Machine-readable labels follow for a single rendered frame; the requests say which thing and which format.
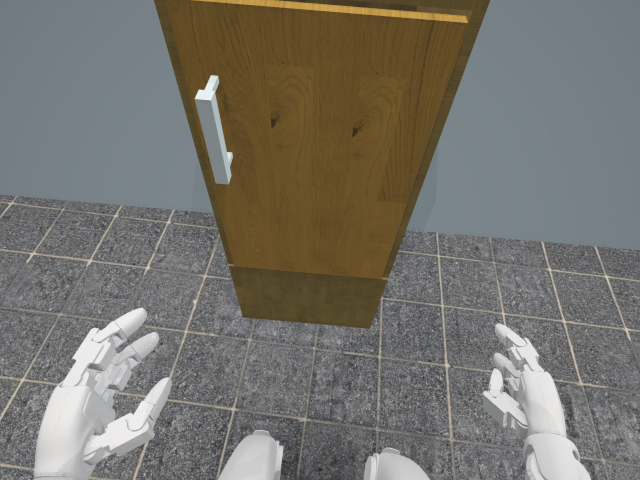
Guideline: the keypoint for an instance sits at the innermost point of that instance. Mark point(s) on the left robot hand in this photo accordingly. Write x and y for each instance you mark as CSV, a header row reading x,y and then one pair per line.
x,y
66,444

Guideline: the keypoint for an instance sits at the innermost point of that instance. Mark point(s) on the handle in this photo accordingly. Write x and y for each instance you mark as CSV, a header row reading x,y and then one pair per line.
x,y
208,112

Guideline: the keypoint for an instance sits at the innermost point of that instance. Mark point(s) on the right robot hand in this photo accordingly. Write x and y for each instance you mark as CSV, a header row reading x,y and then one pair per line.
x,y
529,384

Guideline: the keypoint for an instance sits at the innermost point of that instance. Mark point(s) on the right robot shin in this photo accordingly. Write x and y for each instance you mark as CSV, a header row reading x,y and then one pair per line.
x,y
390,450

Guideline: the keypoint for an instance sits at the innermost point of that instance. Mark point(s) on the cupboard door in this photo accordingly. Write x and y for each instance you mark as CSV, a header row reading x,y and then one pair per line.
x,y
327,110

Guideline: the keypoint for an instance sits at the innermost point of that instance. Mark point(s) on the robot right forearm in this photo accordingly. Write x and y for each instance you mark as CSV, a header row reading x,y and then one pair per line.
x,y
550,456

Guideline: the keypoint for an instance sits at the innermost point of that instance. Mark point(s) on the right robot thigh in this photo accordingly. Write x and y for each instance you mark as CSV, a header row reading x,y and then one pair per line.
x,y
390,466

